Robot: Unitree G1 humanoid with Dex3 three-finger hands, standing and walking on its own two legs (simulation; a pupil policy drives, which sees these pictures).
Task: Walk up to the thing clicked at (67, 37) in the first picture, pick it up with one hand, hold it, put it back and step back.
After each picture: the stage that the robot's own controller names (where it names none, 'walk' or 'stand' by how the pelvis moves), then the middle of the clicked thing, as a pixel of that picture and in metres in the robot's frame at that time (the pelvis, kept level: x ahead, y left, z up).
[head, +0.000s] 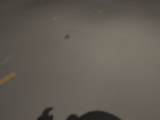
stand; (67, 36) +1.98 +0.71 -0.72
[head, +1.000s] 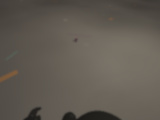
walk; (76, 39) +1.92 +0.36 -0.70
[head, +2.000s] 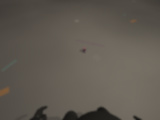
walk; (84, 49) +1.37 +0.15 -0.71
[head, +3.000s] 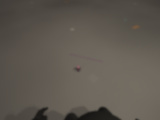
walk; (78, 68) +0.88 +0.20 -0.71
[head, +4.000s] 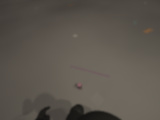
walk; (79, 86) +0.55 +0.20 -0.70
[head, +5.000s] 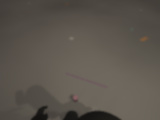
stand; (75, 98) +0.37 +0.14 -0.70
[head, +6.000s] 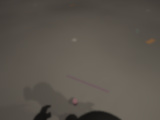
stand; (75, 102) +0.33 +0.16 -0.71
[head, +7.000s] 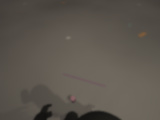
stand; (73, 99) +0.33 +0.20 -0.71
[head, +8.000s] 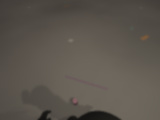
stand; (75, 101) +0.33 +0.18 -0.72
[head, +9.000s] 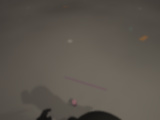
stand; (74, 102) +0.32 +0.19 -0.72
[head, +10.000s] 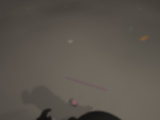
go down; (74, 103) +0.32 +0.19 -0.73
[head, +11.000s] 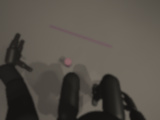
go down; (68, 63) +0.43 +0.16 -0.34
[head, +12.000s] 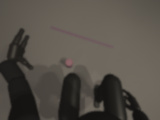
go down; (69, 63) +0.43 +0.16 -0.32
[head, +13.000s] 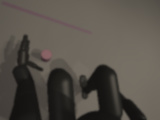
close in; (46, 56) +0.43 +0.19 -0.24
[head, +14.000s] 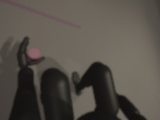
close; (33, 55) +0.43 +0.21 -0.24
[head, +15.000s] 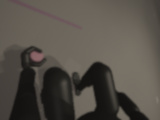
lift; (36, 57) +0.40 +0.20 -0.24
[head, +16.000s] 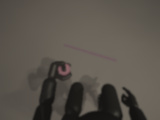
lift; (65, 72) +0.33 +0.18 -0.03
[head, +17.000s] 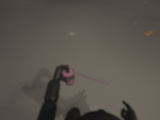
hold; (68, 76) +0.32 +0.16 +0.00
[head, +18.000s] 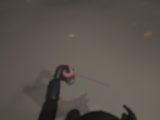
hold; (69, 76) +0.32 +0.16 +0.00
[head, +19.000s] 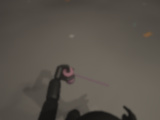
hold; (69, 76) +0.33 +0.16 +0.00
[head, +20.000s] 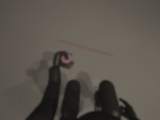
crouch; (67, 61) +0.42 +0.15 -0.09
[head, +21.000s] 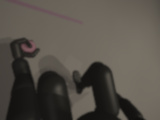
lower; (29, 50) +0.46 +0.22 -0.24
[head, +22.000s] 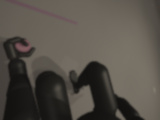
lower; (23, 49) +0.46 +0.23 -0.24
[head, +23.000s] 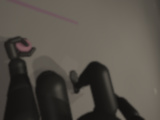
lower; (24, 48) +0.46 +0.23 -0.24
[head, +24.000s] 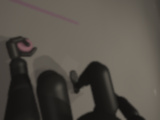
lower; (25, 48) +0.46 +0.23 -0.24
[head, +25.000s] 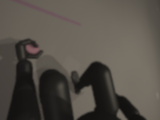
loosen; (32, 50) +0.44 +0.21 -0.25
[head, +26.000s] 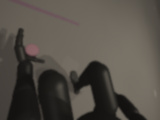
withdraw; (31, 52) +0.44 +0.20 -0.25
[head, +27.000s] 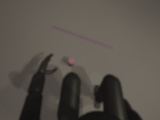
walk; (71, 62) +0.45 +0.14 -0.31
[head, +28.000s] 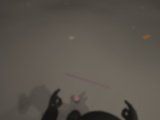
stand; (76, 99) +0.36 +0.13 -0.65
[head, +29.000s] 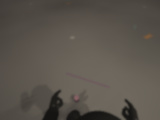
stand; (76, 98) +0.36 +0.14 -0.67
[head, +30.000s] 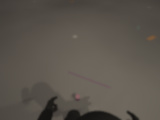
stand; (77, 97) +0.37 +0.13 -0.68
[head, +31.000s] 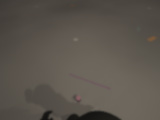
walk; (78, 99) +0.37 +0.15 -0.72
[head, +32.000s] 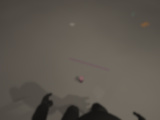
walk; (81, 79) +0.54 +0.08 -0.70
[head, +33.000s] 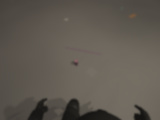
walk; (76, 62) +0.84 +0.24 -0.69
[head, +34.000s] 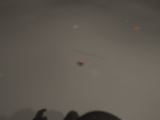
stand; (81, 62) +1.01 +0.16 -0.71
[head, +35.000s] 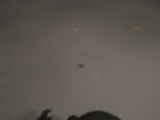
stand; (81, 65) +1.01 +0.17 -0.73
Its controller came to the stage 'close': yes
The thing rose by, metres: 0.73
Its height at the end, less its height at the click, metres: +0.00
